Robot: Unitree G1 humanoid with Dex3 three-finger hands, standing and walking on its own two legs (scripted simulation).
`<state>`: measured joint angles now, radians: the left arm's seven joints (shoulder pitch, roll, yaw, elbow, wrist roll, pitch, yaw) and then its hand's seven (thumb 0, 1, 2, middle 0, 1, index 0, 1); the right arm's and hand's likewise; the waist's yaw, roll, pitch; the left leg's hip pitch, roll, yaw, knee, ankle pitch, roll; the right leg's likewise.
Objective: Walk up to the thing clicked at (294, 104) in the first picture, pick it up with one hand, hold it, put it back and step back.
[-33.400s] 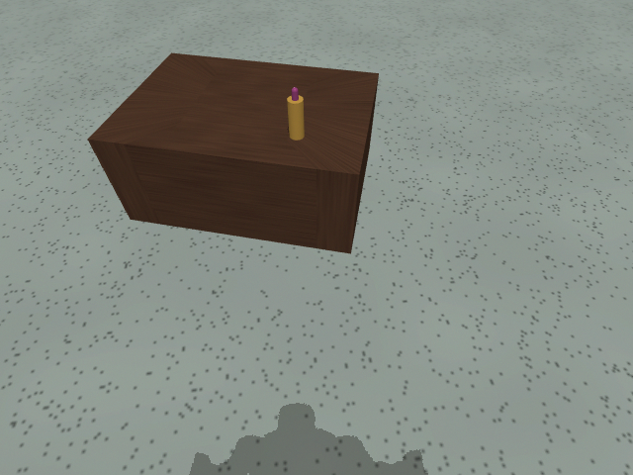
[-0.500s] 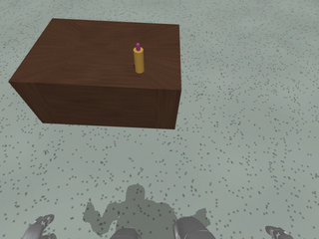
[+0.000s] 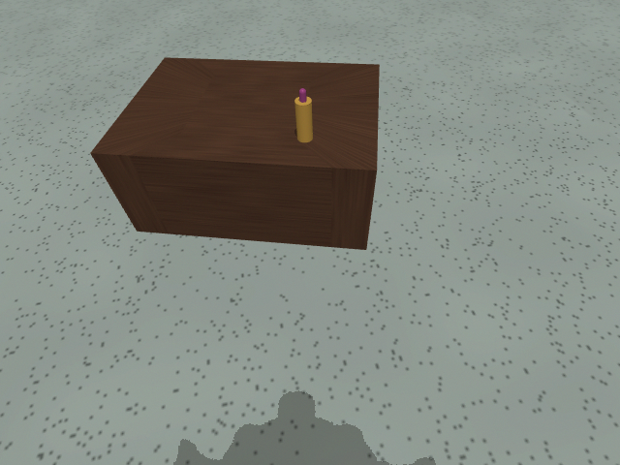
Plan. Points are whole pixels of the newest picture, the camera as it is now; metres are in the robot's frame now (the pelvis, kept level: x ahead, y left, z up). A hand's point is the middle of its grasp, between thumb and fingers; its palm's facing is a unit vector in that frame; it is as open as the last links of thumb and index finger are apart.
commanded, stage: step back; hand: left
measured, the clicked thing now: (303, 114) +1.15 +0.09 -0.25
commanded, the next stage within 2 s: stand in 0.82 s
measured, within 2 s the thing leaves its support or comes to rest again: neither
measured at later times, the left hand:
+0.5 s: hand out of the picture +0.08 +0.29 -0.15, palm faces +0.03 -0.93 -0.36, open 7.4 cm
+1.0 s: hand (132, 445) +0.16 +0.28 -0.13, palm faces -0.04 -0.93 -0.35, open 7.4 cm
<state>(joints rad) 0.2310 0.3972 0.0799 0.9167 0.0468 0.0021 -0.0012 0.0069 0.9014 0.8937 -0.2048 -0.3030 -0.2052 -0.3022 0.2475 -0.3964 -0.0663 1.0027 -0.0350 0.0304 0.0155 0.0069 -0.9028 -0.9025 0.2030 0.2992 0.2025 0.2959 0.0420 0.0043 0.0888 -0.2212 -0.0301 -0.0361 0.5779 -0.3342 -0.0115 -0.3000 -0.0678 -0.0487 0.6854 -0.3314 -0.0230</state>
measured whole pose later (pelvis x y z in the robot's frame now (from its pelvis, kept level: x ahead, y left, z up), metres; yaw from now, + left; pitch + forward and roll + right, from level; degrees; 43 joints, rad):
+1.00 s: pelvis +0.05 +0.03 +0.02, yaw -2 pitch -3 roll +0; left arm 0.06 0.35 0.00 1.09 0.01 -0.02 0.00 0.01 0.91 0.89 -0.20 -0.30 -0.20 -0.30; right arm 0.03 -0.34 -0.02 1.10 0.00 -0.02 0.01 0.00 -0.90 -0.90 0.20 0.30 0.20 0.30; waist 0.00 0.01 0.07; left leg -0.15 0.02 0.04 0.38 -0.19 0.00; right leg -0.10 -0.02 0.01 0.39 -0.24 0.02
